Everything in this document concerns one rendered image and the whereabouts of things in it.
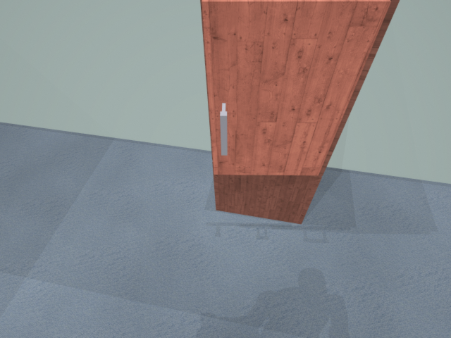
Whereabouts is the cupboard door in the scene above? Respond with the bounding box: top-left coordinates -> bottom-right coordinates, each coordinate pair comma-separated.
202,0 -> 391,175

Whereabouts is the handle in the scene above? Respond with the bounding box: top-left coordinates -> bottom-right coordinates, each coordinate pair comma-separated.
220,103 -> 228,156

